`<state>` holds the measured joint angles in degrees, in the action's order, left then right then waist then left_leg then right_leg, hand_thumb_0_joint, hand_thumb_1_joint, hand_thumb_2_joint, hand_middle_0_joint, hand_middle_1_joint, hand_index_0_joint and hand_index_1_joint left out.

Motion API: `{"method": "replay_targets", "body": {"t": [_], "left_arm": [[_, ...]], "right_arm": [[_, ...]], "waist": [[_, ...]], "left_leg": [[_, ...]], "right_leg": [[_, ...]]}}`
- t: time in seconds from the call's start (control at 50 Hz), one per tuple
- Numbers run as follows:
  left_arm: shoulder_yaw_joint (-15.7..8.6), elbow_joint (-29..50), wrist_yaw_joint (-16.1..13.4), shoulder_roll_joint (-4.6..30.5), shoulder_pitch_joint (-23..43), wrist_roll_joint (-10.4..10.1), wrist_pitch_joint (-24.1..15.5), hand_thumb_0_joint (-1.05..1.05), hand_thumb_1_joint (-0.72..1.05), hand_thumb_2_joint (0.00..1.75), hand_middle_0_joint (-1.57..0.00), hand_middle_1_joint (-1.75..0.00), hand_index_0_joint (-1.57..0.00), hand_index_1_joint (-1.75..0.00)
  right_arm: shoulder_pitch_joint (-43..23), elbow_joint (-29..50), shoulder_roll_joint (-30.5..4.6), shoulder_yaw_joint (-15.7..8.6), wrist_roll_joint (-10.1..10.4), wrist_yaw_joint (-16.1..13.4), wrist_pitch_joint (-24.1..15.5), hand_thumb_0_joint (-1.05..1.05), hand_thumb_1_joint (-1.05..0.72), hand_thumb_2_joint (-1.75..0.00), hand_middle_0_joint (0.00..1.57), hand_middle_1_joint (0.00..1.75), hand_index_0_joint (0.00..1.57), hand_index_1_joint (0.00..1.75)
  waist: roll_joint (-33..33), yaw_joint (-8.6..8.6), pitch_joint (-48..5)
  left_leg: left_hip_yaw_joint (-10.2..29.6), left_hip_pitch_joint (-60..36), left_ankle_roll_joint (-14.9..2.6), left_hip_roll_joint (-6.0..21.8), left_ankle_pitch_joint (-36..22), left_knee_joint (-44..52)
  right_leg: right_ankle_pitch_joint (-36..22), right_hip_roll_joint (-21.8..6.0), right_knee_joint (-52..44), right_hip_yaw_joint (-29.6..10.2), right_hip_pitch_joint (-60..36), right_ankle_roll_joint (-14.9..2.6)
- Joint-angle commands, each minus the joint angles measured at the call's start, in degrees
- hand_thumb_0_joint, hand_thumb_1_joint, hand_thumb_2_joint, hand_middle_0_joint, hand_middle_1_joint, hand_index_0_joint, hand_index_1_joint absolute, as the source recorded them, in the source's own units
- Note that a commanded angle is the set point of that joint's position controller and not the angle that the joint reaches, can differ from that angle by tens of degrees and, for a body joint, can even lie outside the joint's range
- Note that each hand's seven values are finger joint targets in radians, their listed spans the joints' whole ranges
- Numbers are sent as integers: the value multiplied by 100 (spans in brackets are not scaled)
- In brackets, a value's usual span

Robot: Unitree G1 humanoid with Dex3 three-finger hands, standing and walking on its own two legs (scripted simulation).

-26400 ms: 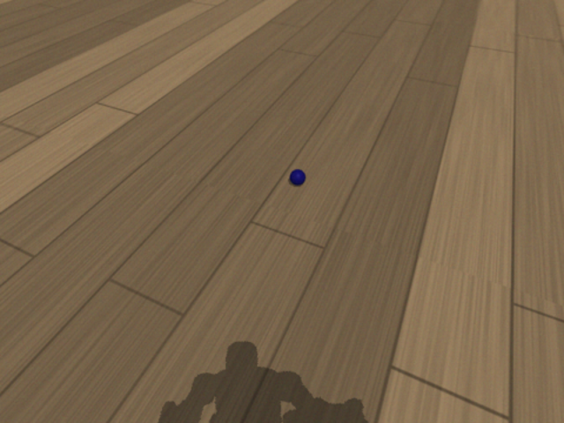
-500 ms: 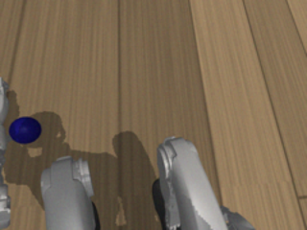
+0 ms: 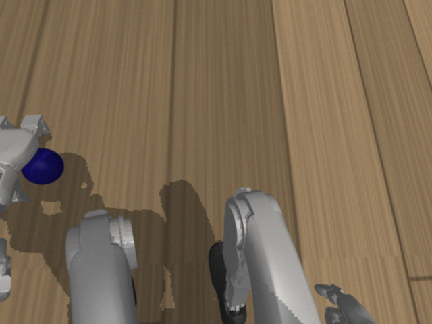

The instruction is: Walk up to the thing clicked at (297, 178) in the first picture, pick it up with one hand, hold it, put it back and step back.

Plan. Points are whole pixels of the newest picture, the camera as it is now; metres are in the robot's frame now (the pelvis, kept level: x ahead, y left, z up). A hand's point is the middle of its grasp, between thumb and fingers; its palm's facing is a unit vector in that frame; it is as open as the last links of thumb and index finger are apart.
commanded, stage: withdraw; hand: left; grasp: from above
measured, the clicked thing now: (43, 166) +0.48 +0.30 -0.29
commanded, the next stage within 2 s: home in 0.10 s
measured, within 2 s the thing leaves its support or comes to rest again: neither
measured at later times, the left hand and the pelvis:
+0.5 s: hand out of the picture +0.42 +0.29 -0.05, palm faces -0.37 -0.25 -0.89, open 12.1 cm; pelvis +0.02 +0.01 +0.07, yaw +1 degrees
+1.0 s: hand out of the picture +0.26 +0.24 +0.17, palm faces -0.06 -0.87 -0.48, open 7.4 cm; pelvis +0.04 +0.01 +0.25, yaw +6 degrees
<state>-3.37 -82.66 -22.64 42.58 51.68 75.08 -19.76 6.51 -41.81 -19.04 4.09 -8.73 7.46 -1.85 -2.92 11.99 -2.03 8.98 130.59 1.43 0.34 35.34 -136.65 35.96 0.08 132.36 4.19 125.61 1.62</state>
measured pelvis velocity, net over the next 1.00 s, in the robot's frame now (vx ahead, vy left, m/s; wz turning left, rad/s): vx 0.04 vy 0.01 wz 0.10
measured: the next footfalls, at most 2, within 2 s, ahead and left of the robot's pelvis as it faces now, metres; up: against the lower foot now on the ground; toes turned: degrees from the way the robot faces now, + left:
none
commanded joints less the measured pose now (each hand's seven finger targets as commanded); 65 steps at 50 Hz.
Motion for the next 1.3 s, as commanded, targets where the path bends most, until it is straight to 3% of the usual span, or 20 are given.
{"method": "replay_targets", "body": {"t": [0.0, 0.04, 0.12, 0.16, 0.22, 0.26, 0.28, 0.3, 0.32, 0.42, 0.48, 0.52, 0.56, 0.62, 0.68, 0.9, 0.92, 1.0, 1.18, 1.28], "left_arm": [[-555, 974, -867, 1872, 2517, 173, 184, 0, -53, 100, -7, -102, -7, -101], [-670, 1168, -966, 1950, 2550, 122, 402, 0, -52, 99, -7, -101, -8, -100], [-510, 1344, -855, 1496, 2179, -261, 920, 0, -53, 100, -7, -100, -7, -100], [-456, 1346, -663, 1461, 1933, -417, 1109, 0, -52, 99, -7, -100, -7, -99], [-121, 1072, -199, 850, 1476, -728, 1311, 0, -36, 89, -23, -84, -22, -83], [-153, 1435, 116, 924, 1351, -1027, 1346, 0, -23, 88, -24, -68, -21, -67], [-526, 1719, 230, 1318, 1170, -1129, 1354, 0, -18, 88, -24, -62, -21, -64], [-299, 1854, 409, 943, 858, -1257, 1368, 0, -14, 89, -24, -62, -21, -64], [-209, 2077, 565, 690, 616, -1478, 1361, 0, -6, 85, -22, -55, -20, -57], [-495, 4229, 1124, 574, -871, -2367, 1456, 0, 34, 74, -18, -32, -18, -33], [-395, 4973, 1354, 111, -1395, -2937, 1606, 0, 58, 79, -18, -28, -18, -28], [-563, 5379, 1410, 149, -1675, -3235, 1726, 0, 74, 87, -19, -29, -19, -29], [-345, 5830, 1519, -250, -2100, -3590, 1849, 0, 90, 90, -20, -30, -20, -30], [-67, 6330, 1660, -730, -2603, -4052, 2067, 0, 90, 90, -20, -30, -20, -30], [-144, 6982, 1767, -717, -2992, -4514, 2290, 0, 90, 90, -20, -30, -20, -30], [-18, 8408, 1807, -1480, -4836, -6115, 3131, 0, 90, 90, -20, -30, -20, -30], [-129, 8479, 1794, -1464, -5065, -6278, 3215, 0, 90, 90, -20, -30, -20, -30], [-94, 8915, 1751, -1715, -5791, -6881, 3563, 0, 90, 90, -20, -30, -20, -30], [-250, 9703, 1744, -2221, -7172, -7671, 4221, 0, 90, 90, -20, -30, -20, -30], [-290, 10169, 1807, -2396, -7793, -7889, 4445, 0, 90, 90, -20, -30, -20, -30]], "right_arm": [[877, 66, -1209, -432, -151, -86, -145, 0, -90, -90, 20, 30, 20, 30], [920, -11, -1206, -524, -176, -74, -185, 0, -90, -90, 20, 30, 20, 30], [1089, -54, -1223, -713, -74, 2, -277, 0, -90, -90, 20, 30, 20, 30], [1252, -100, -1249, -790, 23, 23, -253, 0, -90, -90, 20, 30, 20, 30], [1485, -201, -1128, -810, 129, 44, -214, 0, -88, -89, 20, 30, 20, 30], [1542, -132, -1075, -803, 231, 41, -206, 0, -88, -89, 20, 30, 20, 30], [1478, 96, -1160, -882, 277, 25, -196, 0, -89, -90, 20, 30, 20, 30], [1486, 176, -1052, -866, 330, 40, -178, 0, -89, -90, 20, 30, 20, 30], [1553, 143, -999, -882, 394, 48, -150, 0, -89, -90, 20, 30, 20, 30], [1296, 628, -899, -1021, 676, -54, -5, 0, -90, -90, 20, 30, 20, 30], [980, 817, -755, -1038, 779, -161, 44, 0, -90, -90, 20, 30, 20, 30], [887, 873, -705, -1049, 830, -250, 59, 0, -90, -90, 20, 30, 20, 30], [736, 986, -626, -1062, 872, -329, 43, 0, -90, -90, 20, 30, 20, 30], [571, 1058, -593, -1062, 918, -463, -30, 0, -90, -90, 20, 30, 20, 30], [365, 1174, -608, -1028, 974, -603, -143, 0, -90, -90, 20, 30, 20, 30], [-118, 1649, -379, -752, 1090, -1054, -579, 0, -90, -90, 20, 30, 20, 30], [-78, 1700, -378, -731, 1107, -1089, -608, 0, -90, -90, 20, 30, 20, 30], [102, 1861, -201, -627, 1125, -1223, -703, 0, -90, -90, 20, 30, 20, 30], [583, 2025, 20, -446, 1113, -1678, -969, 0, -90, -90, 20, 30, 20, 30], [733, 2162, 83, -417, 1080, -1856, -1142, 0, -90, -90, 20, 30, 20, 30]], "waist": [[2546, 50, -3893], [2808, -3, -4202], [2870, -67, -4746], [2651, -142, -4790], [1897, -68, -4419], [1660, -127, -4279], [1428, -264, -4659], [1347, -337, -4723], [1236, -337, -4691], [1115, -752, -4995], [983, -765, -4442], [844, -808, -4332], [877, -836, -4132], [877, -773, -3792], [1063, -862, -3779], [1123, -768, -2790], [1097, -833, -2788], [923, -804, -2623], [716, -836, -2109], [641, -886, -1675]], "left_leg": [[-639, -3126, -144, -84, 140, 1632], [-674, -3315, -141, -95, 68, 1666], [-641, -3737, -125, -42, -170, 1812], [-649, -3652, -165, -37, -298, 1874], [-654, -3234, -258, -55, -461, 1858], [-678, -3140, -312, -67, -625, 1920], [-671, -3209, -334, -61, -793, 1946], [-716, -3291, -337, -71, -940, 2007], [-695, -3262, -355, -75, -874, 2118], [-660, -3773, -341, -68, -774, 2851], [-558, -3943, -335, -29, -493, 3262], [-565, -4093, -352, -12, -375, 3468], [-626, -4358, -342, 5, -264, 3753], [-582, -4785, -313, 41, -105, 4193], [-492, -5391, -263, 92, -41, 4658], [-229, -6841, -219, 85, 588, 6350], [-168, -7050, -215, 87, 601, 6515], [-275, -7564, -203, 61, -13, 6938], [-511, -8684, -198, 0, -1464, 7876], [-584, -9168, -191, -16, -1844, 8364]], "right_leg": [[-71, 212, -1240, 451, -1113, -434], [-189, 178, -1154, 483, -1034, -419], [-474, 161, -1236, 493, -1019, -447], [-631, 165, -1382, 475, -1208, -432], [-785, 196, -1620, 434, -1539, -393], [-918, 197, -1766, 362, -1887, -371], [-1055, 207, -1828, 349, -2295, -358], [-1192, 206, -1936, 310, -2590, -342], [-1140, 196, -2034, 308, -2645, -327], [-1092, 156, -2658, 167, -3439, -293], [-894, 159, -2989, 110, -3396, -297], [-792, 162, -3303, 46, -3695, -286], [-661, 144, -3629, -28, -3895, -294], [-513, 129, -4006, -57, -4084, -300], [-483, 105, -4292, -90, -4358, -296], [-54, 85, -5689, -172, -5403, -255], [-66, 78, -5785, -176, -5583, -250], [-467, 87, -6437, -178, -6408, -248], [-1603, 103, -7740, -169, -8190, -211], [-1922, 138, -8287, -80, -8725, -187]]}}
